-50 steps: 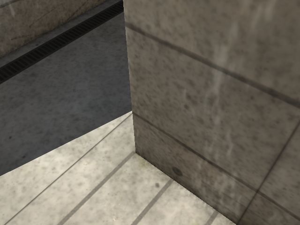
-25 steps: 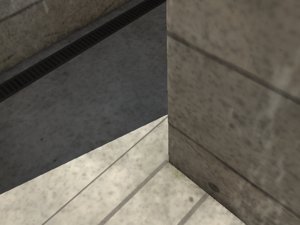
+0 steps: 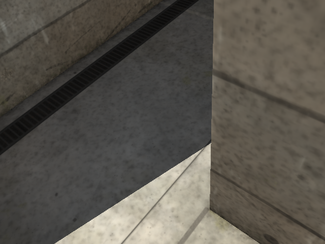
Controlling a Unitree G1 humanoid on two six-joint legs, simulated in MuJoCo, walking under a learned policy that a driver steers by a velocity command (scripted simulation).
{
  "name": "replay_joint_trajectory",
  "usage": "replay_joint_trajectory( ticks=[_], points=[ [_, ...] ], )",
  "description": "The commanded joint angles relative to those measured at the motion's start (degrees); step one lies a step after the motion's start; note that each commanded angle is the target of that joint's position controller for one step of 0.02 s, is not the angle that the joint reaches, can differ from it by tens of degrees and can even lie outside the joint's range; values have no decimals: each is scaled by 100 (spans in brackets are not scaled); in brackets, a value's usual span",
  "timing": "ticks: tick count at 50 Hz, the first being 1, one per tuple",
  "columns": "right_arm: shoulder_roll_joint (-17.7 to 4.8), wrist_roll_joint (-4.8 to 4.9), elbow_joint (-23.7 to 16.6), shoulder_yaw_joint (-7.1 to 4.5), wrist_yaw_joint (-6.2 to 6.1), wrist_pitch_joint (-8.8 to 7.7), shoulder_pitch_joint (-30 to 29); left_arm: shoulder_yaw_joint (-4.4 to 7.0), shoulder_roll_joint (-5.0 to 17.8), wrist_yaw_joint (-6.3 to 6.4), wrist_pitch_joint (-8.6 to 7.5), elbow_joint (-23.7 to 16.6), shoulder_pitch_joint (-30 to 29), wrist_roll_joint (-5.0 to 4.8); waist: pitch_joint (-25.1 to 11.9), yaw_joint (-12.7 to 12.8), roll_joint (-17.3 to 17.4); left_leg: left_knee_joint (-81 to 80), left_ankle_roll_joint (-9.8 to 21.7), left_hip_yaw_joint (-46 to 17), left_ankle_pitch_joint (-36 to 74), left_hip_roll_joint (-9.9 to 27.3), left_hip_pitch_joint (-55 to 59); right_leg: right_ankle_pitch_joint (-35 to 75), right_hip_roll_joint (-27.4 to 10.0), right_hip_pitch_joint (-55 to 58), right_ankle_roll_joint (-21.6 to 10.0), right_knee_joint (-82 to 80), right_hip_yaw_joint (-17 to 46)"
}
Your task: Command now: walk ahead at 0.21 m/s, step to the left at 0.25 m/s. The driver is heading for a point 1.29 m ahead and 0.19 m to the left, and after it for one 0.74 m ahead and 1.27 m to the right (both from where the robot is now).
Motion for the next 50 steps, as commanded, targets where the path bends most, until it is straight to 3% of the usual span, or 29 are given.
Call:
replay_joint_trajectory(
  ticks=[1,3,6,13,18,19,20,21,22,23,24,25,26,27,29,31,33,35,36,38,41,42,43,44,45,46,47,48,50],
  points=[
    [-1017,-55,-530,-340,-47,-144,-36,342,1270,91,-153,-25,819,-54,31,216,-703,2630,-319,-1614,-338,232,-3076,1154,-2612,2152,-1250,-1967,3559],
    [-774,-96,-479,-328,-45,-82,95,288,980,162,-83,-24,576,-204,58,-3,-503,2028,-411,-1483,898,593,-2786,1871,-1861,2021,-600,-1814,2128],
    [-351,24,-511,-242,117,-53,219,248,924,100,38,-98,607,-94,-203,40,-1003,1548,-710,-850,1684,652,-1988,2593,-1319,1751,-435,-1924,1090],
    [-103,-41,-890,-80,207,-178,-631,403,1417,91,110,-49,852,-130,434,447,-1312,-450,-875,141,2585,1423,-1250,1611,-1349,1221,-284,-2529,437],
    [-494,-43,-774,-217,261,-234,-278,611,1750,68,101,-87,653,-250,515,88,-1481,-1040,-407,209,1834,1444,-586,1180,-1821,1119,-235,-2219,605],
    [-582,-51,-626,-283,261,-244,154,606,1700,58,122,-109,503,-269,277,-216,-1334,-1435,-239,305,1966,1363,-35,1651,-1709,1113,-134,-1682,484],
    [-834,-27,-376,-428,256,-262,815,528,1392,-9,140,-110,623,-266,-183,-471,-924,-1661,-50,536,2084,1111,820,2313,-1333,1053,-9,-681,251],
    [-1283,-24,-165,-543,222,-242,1456,383,990,-28,148,-194,796,-119,-754,-703,188,-1767,228,217,3413,1394,1795,1412,-789,518,250,881,36],
    [-1988,-65,-215,-624,179,-196,1339,206,432,-87,108,-469,1313,117,-1294,-92,2247,-1914,1265,-1396,4064,2430,3013,-2299,324,-1376,629,2939,89],
    [-1715,0,-397,-564,180,-243,1193,229,707,-145,27,-505,1089,-123,-1682,-273,1957,-2897,1772,-2410,3024,2797,2584,-2494,352,-1741,578,4109,548],
    [-1195,72,-381,-430,149,-332,1026,329,1083,-187,-2,-553,555,-244,-1157,-304,1174,-2969,1592,-2024,2405,2661,2318,-2059,108,-2130,372,4422,552],
    [-948,97,-355,-367,105,-373,763,326,1051,-164,-1,-579,248,-213,-778,-195,628,-2836,1333,-1607,2248,2492,1947,-1520,-164,-2263,215,4280,514],
    [-779,91,-309,-318,57,-399,556,310,1004,-119,50,-552,128,-110,-544,-58,408,-2858,1188,-1266,2552,2378,1478,-1117,-332,-2052,191,4033,508],
    [-705,9,-276,-286,13,-429,476,293,880,-97,93,-519,175,-152,-455,40,420,-2950,1203,-1125,2914,2334,1156,-993,-381,-1703,153,3876,535],
    [-616,-74,-297,-258,-39,-472,415,246,762,-86,150,-438,341,-163,-358,144,332,-3170,1325,-986,2949,2252,902,-892,-304,-1416,126,3343,436],
    [-631,-34,-275,-253,-69,-480,417,171,646,-110,180,-489,185,-142,-141,130,261,-3319,1442,-890,2677,2216,776,-896,-263,-1361,176,2475,361],
    [-913,-14,-343,-324,-117,-402,227,122,597,-153,115,-552,80,-138,111,160,309,-3393,1532,-750,2895,2109,486,-658,-207,-1081,270,1505,349],
    [-905,-43,-323,-322,-77,-313,516,95,667,-190,87,-565,-46,-172,-168,-61,158,-3426,1569,-695,3072,2196,703,-232,-100,-678,295,995,157],
    [-908,35,-282,-322,-32,-305,618,85,661,-184,71,-655,-182,-239,-128,-124,50,-3460,1540,-747,2946,2242,791,-65,-111,-628,222,747,173],
    [-952,177,-138,-357,-13,-244,820,158,816,-187,39,-772,-344,-254,-56,-156,-176,-3167,1405,-675,2823,2095,1056,235,41,-575,218,234,24],
    [-780,99,-216,-243,87,-191,621,345,934,-102,23,-629,327,-135,-365,324,-250,-2321,973,-484,3051,1684,682,973,132,910,39,-680,-27],
    [-615,24,-324,-184,92,-206,452,483,1263,-40,8,-529,927,-90,-582,586,-699,-1131,616,-140,2794,1228,9,984,-625,1845,-161,-980,973],
    [-425,-30,-638,-115,63,-255,494,646,1901,0,45,-501,1464,55,-781,614,-2069,903,27,21,-175,219,-1628,590,-2343,2706,-1341,-2117,3984],
    [-823,-2,-503,-225,38,-323,614,501,1398,13,-27,-551,1271,19,-834,567,-1080,2418,-130,-995,-830,129,-2267,-675,-2744,2575,-1650,-2418,5033],
    [-1055,77,-408,-328,12,-403,755,432,1203,-17,-87,-639,822,-102,-288,297,-684,2897,-167,-1086,-560,319,-2670,-739,-2609,2219,-1377,-2415,4204],
    [-698,286,-483,-195,44,-724,790,390,757,-188,-33,-559,519,-365,-451,-110,-1877,2391,3,-448,-242,1159,-2715,-2421,-1616,2266,-1016,-2532,2931],
    [-751,290,-408,-197,32,-837,562,329,415,-249,-6,-597,350,-363,-46,24,-1780,1867,-39,-86,94,1220,-2656,-2270,-1383,1978,-812,-2802,2510],
    [-765,203,-324,-225,30,-875,323,350,462,-288,-4,-624,352,-260,153,79,-1394,1534,-111,168,480,1303,-2295,-1791,-1155,1597,-703,-2937,2073],
    [-432,96,-316,-127,84,-933,-77,472,857,-365,-61,-641,518,-143,291,223,-799,884,-255,386,1071,1409,-1962,-663,-974,1416,-759,-3096,1675]
  ],
)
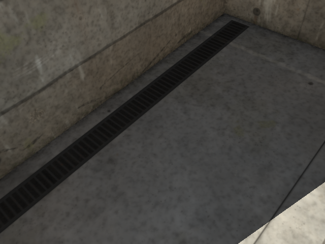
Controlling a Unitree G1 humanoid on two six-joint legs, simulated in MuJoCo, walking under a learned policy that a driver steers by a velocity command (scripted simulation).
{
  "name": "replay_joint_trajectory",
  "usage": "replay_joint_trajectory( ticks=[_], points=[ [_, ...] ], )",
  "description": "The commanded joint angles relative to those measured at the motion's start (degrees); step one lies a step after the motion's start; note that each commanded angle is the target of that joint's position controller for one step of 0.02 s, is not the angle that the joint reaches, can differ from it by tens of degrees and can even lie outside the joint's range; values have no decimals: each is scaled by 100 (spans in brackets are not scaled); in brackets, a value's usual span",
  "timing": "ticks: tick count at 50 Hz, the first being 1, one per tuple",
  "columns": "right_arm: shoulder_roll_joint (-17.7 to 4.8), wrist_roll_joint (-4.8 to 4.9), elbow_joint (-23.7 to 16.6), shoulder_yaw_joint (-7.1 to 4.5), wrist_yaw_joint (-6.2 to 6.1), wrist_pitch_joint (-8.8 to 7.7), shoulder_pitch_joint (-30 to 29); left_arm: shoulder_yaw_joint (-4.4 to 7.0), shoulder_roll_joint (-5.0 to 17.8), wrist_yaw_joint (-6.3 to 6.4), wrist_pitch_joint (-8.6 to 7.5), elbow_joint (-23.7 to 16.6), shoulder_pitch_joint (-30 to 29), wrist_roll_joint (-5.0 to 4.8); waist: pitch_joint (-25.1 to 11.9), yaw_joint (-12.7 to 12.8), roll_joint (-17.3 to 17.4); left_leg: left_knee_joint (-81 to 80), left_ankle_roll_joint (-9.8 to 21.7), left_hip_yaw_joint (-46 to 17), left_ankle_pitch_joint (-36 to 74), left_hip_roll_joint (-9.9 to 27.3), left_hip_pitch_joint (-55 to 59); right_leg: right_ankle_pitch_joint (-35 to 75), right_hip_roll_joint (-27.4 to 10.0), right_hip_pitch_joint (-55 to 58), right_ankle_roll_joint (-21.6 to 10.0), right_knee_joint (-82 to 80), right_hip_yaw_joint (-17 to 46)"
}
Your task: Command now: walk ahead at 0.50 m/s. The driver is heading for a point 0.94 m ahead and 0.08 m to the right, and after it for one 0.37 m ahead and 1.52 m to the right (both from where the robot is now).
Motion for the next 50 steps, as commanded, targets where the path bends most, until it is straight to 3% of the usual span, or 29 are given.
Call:
replay_joint_trajectory(
  ticks=[1,3,6,9,11,13,14,15,16,17,18,19,21,24,26,31,33,37,39,40,41,42,43,44,45,46,47,49,50],
  points=[
    [-313,-75,-393,-61,16,-264,-491,233,879,-135,-128,-343,-37,12,351,118,-533,-1004,-201,135,710,501,-993,-756,-1113,594,-806,-1837,1409],
    [-158,-84,-466,19,43,-273,-766,300,1052,-235,-126,-346,-17,-38,327,221,-639,-1898,-296,285,1052,470,-435,-239,-970,258,-855,-1822,998],
    [-271,-45,-542,13,96,-211,-873,360,1252,-300,-126,-335,103,19,418,217,-665,-2332,-353,82,1409,584,-397,-153,-1260,303,-915,-1827,1120],
    [-407,-73,-608,-27,145,-254,-1010,398,1285,-313,-80,-247,142,-113,361,120,-507,-2591,-208,4,1489,613,-345,101,-1470,559,-799,-1534,1110],
    [-519,-93,-530,-82,150,-275,-777,395,1257,-295,-32,-243,7,-155,233,-123,-514,-2728,-64,104,1465,554,131,210,-1474,469,-640,-1161,974],
    [-871,-27,-135,-295,75,-300,224,290,973,-268,49,-168,-67,-86,-374,-693,-405,-2844,125,305,1177,322,1499,1156,-1111,180,-280,228,522],
    [-1320,-74,35,-430,6,-301,1095,135,580,-239,78,-268,13,56,-1034,-1009,503,-3157,402,-768,706,1159,2600,365,-664,-506,26,2121,134],
    [-1884,-182,49,-488,34,-326,1254,5,68,-212,-20,-506,402,31,-1400,-629,2138,-4154,1248,-3613,-782,2135,3776,-2128,353,-2411,312,4027,510],
    [-1332,-121,-13,-352,75,-396,990,149,698,-195,-104,-392,303,-127,-1194,-676,1367,-4634,1258,-4155,-1483,2216,3589,-2125,181,-3044,283,4766,1239],
    [-1153,-96,-58,-288,106,-440,606,199,894,-193,-151,-456,-23,-260,-655,-525,997,-4555,1060,-3519,-1057,2171,3237,-1683,-113,-3356,126,4860,1243],
    [-983,-117,-89,-247,124,-449,289,193,891,-157,-164,-454,-231,-205,-417,-410,514,-4489,919,-2806,-168,1950,2775,-1165,-392,-3177,76,4656,1096],
    [-823,-151,-88,-203,131,-444,83,209,859,-138,-163,-432,-346,-92,-246,-314,394,-4524,860,-2305,590,1741,2401,-780,-544,-3011,99,4350,1048],
    [-668,-202,-55,-162,115,-468,-18,207,735,-180,-81,-367,-277,-72,-261,-157,513,-4720,814,-1762,1458,1511,2062,-328,-684,-2550,167,4053,1039],
    [-753,-110,137,-194,33,-503,239,125,465,-227,9,-529,-647,56,-12,-102,194,-4926,887,-1274,2540,1451,1941,234,-686,-2831,332,3530,925],
    [-767,-175,206,-194,-35,-478,420,121,485,-229,22,-592,-782,93,9,-153,88,-4982,848,-1046,2828,1392,2102,790,-665,-3131,443,3110,884],
    [-762,-161,365,-154,-174,-378,746,13,279,-325,-86,-907,-1744,24,272,-449,195,-5161,627,-420,2708,1130,2068,1930,-437,-2949,517,1522,548],
    [-837,-82,517,-166,-212,-317,936,-42,165,-407,-135,-1106,-2266,-7,404,-592,214,-5113,670,-380,2660,1215,2341,2000,-339,-2991,504,945,507],
    [-953,-61,775,-224,-267,-217,1233,-73,177,-576,-229,-1354,-2726,2,542,-628,195,-4814,736,-356,3203,1538,2970,1799,-106,-2968,336,210,440],
    [-1035,-83,803,-266,-288,-188,1131,-7,355,-585,-244,-1295,-2366,11,235,-354,346,-4293,643,-316,4606,1605,3308,1422,90,-2472,139,145,355],
    [-1099,-113,802,-292,-292,-159,1076,68,517,-551,-234,-1184,-1934,20,-132,-117,466,-3739,588,-285,5625,1588,3463,1195,245,-1941,8,234,261],
    [-1096,-129,750,-282,-264,-139,924,202,801,-467,-219,-936,-1053,-3,-731,340,532,-2851,462,-172,6246,1398,3319,1344,356,-814,-175,253,204],
    [-1084,-220,552,-225,-254,-123,643,315,1116,-366,-181,-663,108,80,-1558,924,425,-1413,283,-170,5520,1185,2118,1504,-222,1185,-486,744,793],
    [-298,-256,439,7,-158,-217,1535,411,1598,-330,-172,-555,645,245,-2687,572,-1120,1235,-131,-51,2033,187,-443,643,-1862,3831,-1629,766,3527],
    [-588,-134,610,-22,-97,-364,1474,272,998,-303,-130,-498,747,185,-3136,768,-1253,2213,-136,-821,-1057,-227,-1200,129,-2230,4081,-1829,-184,4969],
    [-1035,61,353,-164,-50,-447,733,183,797,-261,-98,-545,220,99,-1947,743,-1024,2500,-93,-794,-805,195,-1765,-125,-1971,3218,-1467,-401,4028],
    [-1059,82,157,-147,-60,-506,236,137,699,-248,-102,-596,-236,75,-1183,557,-543,2153,-64,-579,-252,500,-1681,353,-1769,2076,-1255,-635,3237],
    [-982,10,48,-150,-92,-534,-70,120,698,-272,-88,-600,-528,108,-614,325,-301,1721,-116,-365,21,685,-1510,1062,-1465,1081,-1169,-851,2728],
    [-783,-90,8,-143,-117,-460,122,76,556,-298,-110,-621,-731,160,-356,-92,-458,1309,-190,-326,194,887,-936,1523,-1119,151,-1153,-1215,2330],
    [-648,-116,-9,-111,-118,-425,236,96,585,-296,-124,-610,-755,108,-338,-205,-485,1027,-261,-292,239,935,-858,1570,-1035,-5,-1213,-1347,2219]
  ],
)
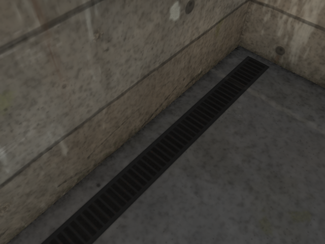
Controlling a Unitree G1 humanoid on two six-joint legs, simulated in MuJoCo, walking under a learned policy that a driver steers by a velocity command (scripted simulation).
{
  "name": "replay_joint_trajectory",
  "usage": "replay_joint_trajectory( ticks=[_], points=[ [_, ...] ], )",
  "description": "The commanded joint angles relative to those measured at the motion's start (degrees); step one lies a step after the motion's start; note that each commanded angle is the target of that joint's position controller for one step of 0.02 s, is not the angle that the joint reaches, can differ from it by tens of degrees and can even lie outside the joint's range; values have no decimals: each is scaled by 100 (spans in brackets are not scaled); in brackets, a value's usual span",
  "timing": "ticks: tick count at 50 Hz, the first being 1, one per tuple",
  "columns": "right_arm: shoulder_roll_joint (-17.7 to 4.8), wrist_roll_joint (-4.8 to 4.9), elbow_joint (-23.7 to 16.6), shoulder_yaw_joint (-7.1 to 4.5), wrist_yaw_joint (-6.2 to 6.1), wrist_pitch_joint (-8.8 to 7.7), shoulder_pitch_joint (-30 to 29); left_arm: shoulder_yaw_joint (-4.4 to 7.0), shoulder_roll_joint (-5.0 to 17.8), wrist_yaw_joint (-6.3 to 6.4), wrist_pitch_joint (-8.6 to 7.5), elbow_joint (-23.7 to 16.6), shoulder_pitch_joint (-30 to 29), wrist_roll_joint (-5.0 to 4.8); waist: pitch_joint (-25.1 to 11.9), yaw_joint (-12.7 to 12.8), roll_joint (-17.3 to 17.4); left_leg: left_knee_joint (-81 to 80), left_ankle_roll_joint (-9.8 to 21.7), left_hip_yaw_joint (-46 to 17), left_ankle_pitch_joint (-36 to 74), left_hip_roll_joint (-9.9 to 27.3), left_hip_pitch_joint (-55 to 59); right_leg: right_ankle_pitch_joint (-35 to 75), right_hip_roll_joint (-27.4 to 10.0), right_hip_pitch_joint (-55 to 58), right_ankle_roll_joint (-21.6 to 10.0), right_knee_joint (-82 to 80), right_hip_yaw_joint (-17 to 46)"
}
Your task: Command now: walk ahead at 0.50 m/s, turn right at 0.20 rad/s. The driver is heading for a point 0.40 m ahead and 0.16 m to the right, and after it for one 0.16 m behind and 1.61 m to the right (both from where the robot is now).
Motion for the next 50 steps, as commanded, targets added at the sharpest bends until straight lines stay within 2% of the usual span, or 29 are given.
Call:
replay_joint_trajectory(
  ticks=[1,3,6,9,11,14,15,16,17,18,19,20,21,24,27,31,34,36,37,38,39,40,41,42,43,44,45,48,50],
  points=[
    [-433,-79,-471,-109,-27,-34,276,157,643,22,-102,-320,-122,-76,-424,-296,-424,-539,-188,-87,274,422,-580,990,-1498,520,-1274,-1410,1758],
    [-320,-144,-590,-41,-37,20,28,229,856,45,-69,-290,-148,-47,-320,-311,-393,-1484,-347,43,564,410,-425,1142,-1325,160,-1273,-1434,1356],
    [-219,-153,-829,75,-22,6,-871,331,1127,54,-22,-221,177,-74,-167,51,-359,-3029,-395,150,1646,146,-71,510,-1094,-47,-1084,-1383,1184],
    [-482,-46,-1011,43,24,-41,-1368,375,1263,40,-15,-106,562,-137,-127,255,-425,-3850,-349,-41,2175,4,29,-259,-1366,318,-983,-1211,1652],
    [-702,-35,-1050,-30,66,-108,-1442,365,1211,60,2,-64,654,-148,-179,231,-505,-4189,-240,-158,2085,-30,196,-566,-1486,645,-831,-910,1966],
    [-971,-70,-885,-169,39,-175,-764,313,1013,75,-35,-10,701,-128,-350,-216,-659,-4633,-19,-80,1361,-53,1267,-571,-1239,620,-517,-55,2149],
    [-1178,-218,-807,-243,5,-193,-157,223,754,62,-43,-111,577,-96,-854,-545,-456,-4536,211,-332,1208,320,2211,-397,-841,284,-292,1012,1875],
    [-1513,-368,-753,-327,-44,-158,588,97,345,60,-64,-317,632,-77,-1613,-740,617,-4705,675,-1710,679,1473,3680,-1611,-252,-877,45,2879,1194],
    [-1664,-401,-570,-374,15,-88,752,44,330,66,-106,-547,997,-227,-1798,-450,2186,-5476,1338,-4012,-133,2310,4272,-3177,16,-2363,192,4305,864],
    [-1084,-335,-610,-242,8,-32,601,156,885,95,-52,-391,963,-354,-1280,-549,1208,-5577,1167,-3626,-561,2125,3992,-2836,-344,-2792,267,4923,1201],
    [-790,-276,-629,-172,-10,5,466,192,1013,103,2,-417,598,-333,-854,-630,726,-5456,911,-2592,-146,1868,3625,-2368,-534,-2907,284,5053,1056],
    [-702,-266,-620,-141,-4,5,210,195,956,115,49,-438,458,-247,-644,-510,390,-5508,775,-1942,460,1578,3138,-1920,-724,-2713,322,4881,957],
    [-625,-236,-581,-108,-18,18,69,202,893,96,83,-505,271,-199,-388,-433,442,-5640,760,-1522,998,1398,2799,-1504,-869,-2647,349,4574,974],
    [-689,-242,-451,-130,-47,-18,-4,117,543,16,176,-701,128,-224,-280,-308,567,-5979,802,-681,1942,1258,2344,-988,-1012,-2389,452,4213,803],
    [-966,-285,-415,-243,-76,-56,-66,133,547,-14,245,-1052,-170,-99,-180,-238,479,-6053,906,-27,3055,1279,2165,-356,-940,-2294,559,3391,657],
    [-986,-118,-384,-233,-120,-17,-134,113,415,-127,339,-1278,-507,-63,-235,-275,659,-5742,669,930,3620,984,1844,677,-682,-1258,550,1979,194],
    [-1186,-23,-369,-293,-124,55,-91,200,617,-228,391,-1441,-596,-43,-305,-188,711,-5164,505,1023,4045,1142,2106,302,-527,-906,316,1494,89],
    [-1296,47,-436,-337,-201,156,-229,328,840,-280,385,-1350,-56,11,-621,175,548,-4041,361,1115,4739,1105,2132,50,-205,-143,83,1013,-140],
    [-1176,42,-461,-300,-228,186,-187,451,1054,-242,368,-1146,601,6,-917,506,313,-3003,167,1270,4590,875,1785,555,20,829,-87,540,-220],
    [-947,-165,-523,-205,-200,161,163,574,1476,-93,397,-1081,960,-32,-1131,600,-658,-1344,-206,1280,1956,527,443,2643,-634,2121,-392,489,776],
    [-334,-502,-660,6,-92,90,746,525,2005,47,433,-1368,606,32,-1663,-109,-1974,628,-532,860,-2362,-195,-1114,5876,-2050,3072,-1325,1142,2840],
    [-759,-227,-651,-52,-61,85,1105,518,1861,-21,316,-1595,509,115,-3027,133,-1266,1516,-561,-264,-2108,-457,-1128,3931,-2790,3166,-2186,268,4376],
    [-1092,-3,-713,-163,-95,131,425,470,1575,-74,241,-1584,263,39,-2217,237,-612,1465,-509,-308,-1339,-237,-1511,2374,-2411,2530,-1881,-101,3825],
    [-1151,-7,-807,-189,-184,184,36,398,1333,-36,254,-1508,-72,-109,-1395,109,-277,988,-478,-240,-810,-58,-1625,1493,-2012,1706,-1449,-152,3200],
    [-1127,-102,-717,-202,-284,276,-6,321,1182,-5,283,-1505,-289,-139,-1019,-51,-135,573,-498,-281,-506,90,-1321,1172,-1733,948,-1201,-226,2859],
    [-1158,-150,-741,-230,-320,344,71,299,1186,10,313,-1501,-434,-91,-819,-234,-306,197,-479,-297,-358,94,-883,1075,-1541,289,-1107,-309,2638],
    [-1103,-183,-748,-239,-314,377,120,299,1212,29,328,-1500,-526,-9,-786,-321,-509,11,-466,-207,-245,6,-520,1163,-1373,-105,-1064,-384,2488],
    [-798,-168,-748,-212,-319,404,89,340,1192,111,344,-1387,-424,-45,-1059,-321,-713,-833,-517,-185,-136,-225,-338,1617,-1193,40,-989,-273,2380],
    [-666,-178,-820,-188,-292,441,-202,364,1217,192,415,-1348,-339,-74,-1185,-224,-681,-1540,-533,-332,-24,-300,-454,1084,-1225,316,-932,-262,2622]
  ],
)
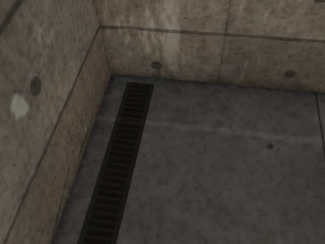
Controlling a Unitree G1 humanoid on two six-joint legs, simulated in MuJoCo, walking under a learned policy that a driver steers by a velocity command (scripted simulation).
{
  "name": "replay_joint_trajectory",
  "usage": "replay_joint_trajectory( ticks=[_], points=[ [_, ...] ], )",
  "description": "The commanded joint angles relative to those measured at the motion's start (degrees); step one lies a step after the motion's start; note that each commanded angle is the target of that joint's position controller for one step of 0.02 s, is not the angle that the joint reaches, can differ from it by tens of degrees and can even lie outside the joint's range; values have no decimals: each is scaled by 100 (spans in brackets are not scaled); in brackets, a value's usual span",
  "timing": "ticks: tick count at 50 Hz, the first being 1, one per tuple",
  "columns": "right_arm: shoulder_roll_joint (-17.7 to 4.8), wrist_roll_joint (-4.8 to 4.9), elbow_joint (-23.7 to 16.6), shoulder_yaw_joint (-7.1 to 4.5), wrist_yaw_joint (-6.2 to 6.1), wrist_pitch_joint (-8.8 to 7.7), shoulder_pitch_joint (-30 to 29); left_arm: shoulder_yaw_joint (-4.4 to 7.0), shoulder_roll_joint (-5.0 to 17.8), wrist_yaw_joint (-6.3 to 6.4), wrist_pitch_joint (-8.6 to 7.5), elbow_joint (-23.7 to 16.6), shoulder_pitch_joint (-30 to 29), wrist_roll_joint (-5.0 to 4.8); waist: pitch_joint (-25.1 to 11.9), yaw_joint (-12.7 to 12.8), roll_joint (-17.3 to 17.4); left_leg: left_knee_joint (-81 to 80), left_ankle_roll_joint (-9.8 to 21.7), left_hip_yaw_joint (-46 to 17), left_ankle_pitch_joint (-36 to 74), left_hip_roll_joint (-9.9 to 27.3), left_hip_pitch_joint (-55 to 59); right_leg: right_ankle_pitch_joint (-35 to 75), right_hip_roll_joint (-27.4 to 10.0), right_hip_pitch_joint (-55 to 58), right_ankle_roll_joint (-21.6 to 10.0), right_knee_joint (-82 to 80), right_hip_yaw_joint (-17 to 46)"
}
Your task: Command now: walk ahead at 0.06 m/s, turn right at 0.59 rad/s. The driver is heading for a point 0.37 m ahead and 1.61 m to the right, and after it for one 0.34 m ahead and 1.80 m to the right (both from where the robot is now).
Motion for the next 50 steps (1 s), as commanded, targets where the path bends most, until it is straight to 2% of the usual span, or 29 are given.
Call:
replay_joint_trajectory(
  ticks=[1,3,7,8,11,12,13,14,15,16,17,18,19,21,25,28,30,31,32,33,34,35,36,37,38,40,46,47,50],
  points=[
    [-433,5,-164,-162,-6,47,476,313,970,140,-4,-430,-255,-41,-1336,-215,-709,-832,-28,-169,243,-112,367,543,-1401,975,-835,-765,1789],
    [-450,38,-179,-181,27,49,293,329,989,181,58,-425,-264,-49,-1228,-140,-841,-1368,-17,-237,373,-181,494,-406,-1324,950,-722,-851,1974],
    [-513,68,-271,-212,109,-14,18,360,1023,228,192,-386,-70,-48,-1073,44,-1036,-2119,23,-258,350,-332,901,-588,-1262,1014,-645,-791,2291],
    [-475,135,-267,-215,116,-46,20,332,933,225,228,-407,-70,-70,-1047,60,-1081,-2315,81,-218,301,-349,995,-526,-1270,1088,-650,-784,2400],
    [-441,85,-206,-265,217,-94,319,311,861,219,292,-418,-198,-151,-1016,-191,-950,-3667,319,-102,1000,-312,1914,-255,-1037,937,-485,-449,2491],
    [-667,27,-196,-337,205,-92,440,268,720,220,292,-412,-64,-167,-1096,-177,-608,-4049,531,-427,1396,256,2540,-859,-764,536,-232,-44,2226],
    [-1203,-112,-249,-447,180,-31,246,238,552,197,271,-504,152,-163,-960,148,882,-4218,1217,-1607,2156,1377,2878,-2198,-18,-418,128,915,1130],
    [-1056,-242,-288,-449,186,-15,251,348,893,191,208,-493,47,-133,-830,-56,1473,-4431,1921,-2357,2911,2046,2637,-2959,280,-854,449,2379,374],
    [-795,-178,-397,-373,154,-17,41,465,1188,172,193,-401,190,-83,-827,46,984,-4273,1946,-2059,3085,2096,2565,-2699,-56,-925,620,3285,359],
    [-536,-157,-463,-300,123,-43,-156,482,1173,212,286,-157,319,-159,-784,12,642,-4191,1655,-1436,3009,1724,2499,-2360,-106,-861,713,3536,352],
    [-472,-50,-462,-286,94,-35,-190,450,982,270,363,-84,412,-145,-717,14,597,-4129,1453,-1094,2684,1486,2659,-2046,-191,-1039,817,3848,257],
    [-428,-45,-436,-259,66,21,-191,401,802,274,398,-84,371,-188,-585,-21,687,-4112,1447,-846,2801,1394,2679,-1968,-256,-1192,883,4177,115],
    [-409,-33,-469,-255,14,88,-129,354,714,243,380,-158,235,-260,-519,-59,619,-4186,1444,-628,2592,1214,2633,-1804,-334,-1194,967,4015,-55],
    [-466,-52,-457,-293,-44,182,-9,268,496,206,332,-309,-147,-303,-433,-264,869,-4300,1497,-397,2279,1125,2916,-1591,-486,-1334,1086,3332,-353],
    [-742,12,-420,-422,-10,213,48,152,298,104,287,-465,-388,-210,-668,-408,1067,-4219,1629,-158,2608,1369,3009,-1779,-764,-560,1065,2004,-683],
    [-887,77,-389,-479,68,204,41,221,484,24,303,-471,-286,-214,-843,-309,1031,-4087,1645,-31,3037,1565,2936,-1496,-725,72,866,1346,-962],
    [-860,190,-384,-476,97,179,-105,265,493,-38,342,-369,-15,-207,-864,-60,976,-3776,1398,191,2887,1526,2779,-815,-660,678,591,372,-1105],
    [-737,228,-318,-451,118,147,11,315,553,-35,361,-299,140,-198,-896,19,835,-3455,1149,382,2535,1388,2543,-428,-573,1189,389,-125,-1050],
    [-454,141,-188,-383,190,113,259,401,777,34,381,-199,428,-146,-967,53,49,-2493,699,932,1794,1056,1958,721,-862,1914,88,-538,-479],
    [-45,-220,-494,-224,256,87,312,561,1562,140,377,-302,520,-127,-1051,-191,-2011,-689,47,1307,-1325,176,104,2994,-2418,2908,-827,-521,1786],
    [-339,-165,-650,-309,219,45,-304,487,1322,70,259,-382,648,66,-1484,340,-1447,375,18,348,-1685,-109,-381,2676,-2822,2661,-1625,-706,2308],
    [-486,5,-636,-382,204,68,-503,408,1122,46,147,-325,477,68,-1258,245,-847,784,78,142,-1325,27,-463,2255,-2557,2543,-1452,-745,1842],
    [-445,44,-558,-394,171,102,-386,383,979,72,85,-305,171,-30,-1018,57,-636,743,112,70,-853,132,-525,1819,-2237,2377,-1136,-716,1472],
    [-420,15,-445,-402,118,136,-258,333,820,108,84,-331,-40,-129,-906,-23,-570,625,83,23,-520,186,-502,1581,-2050,2262,-933,-720,1276],
    [-410,-22,-412,-409,96,157,-156,305,782,147,103,-349,-191,-149,-841,-114,-682,630,28,50,-200,136,-271,1630,-1900,1984,-890,-761,1141],
    [-360,-5,-382,-415,115,162,-19,272,716,184,135,-366,-252,-84,-889,-185,-801,564,-53,107,154,-9,2,1623,-1731,1803,-937,-825,1055],
    [-244,37,-429,-414,54,148,-267,330,823,275,129,-324,-98,-77,-755,-36,-821,-837,-210,-31,247,-181,275,837,-1633,1738,-960,-780,1509],
    [-245,11,-387,-424,65,156,-231,324,799,283,126,-348,-114,-78,-764,-17,-795,-932,-221,-41,281,-211,419,646,-1612,1639,-962,-791,1576],
    [-235,68,-343,-452,91,142,-146,279,662,249,138,-353,-214,-75,-780,-15,-959,-1383,-159,63,125,-203,968,405,-1520,1305,-901,-707,1686]
  ],
)
Next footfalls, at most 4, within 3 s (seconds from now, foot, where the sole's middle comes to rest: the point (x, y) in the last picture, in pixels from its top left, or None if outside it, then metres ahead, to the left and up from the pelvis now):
0.24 left None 0.12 0.16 -0.77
0.64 right None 0.02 -0.10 -0.77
1.12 left None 0.13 0.06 -0.77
2.06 right None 0.16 -0.38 -0.77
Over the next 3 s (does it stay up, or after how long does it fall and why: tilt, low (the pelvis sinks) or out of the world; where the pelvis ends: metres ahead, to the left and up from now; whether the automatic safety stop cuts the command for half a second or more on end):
stays up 0.36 -0.67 0.00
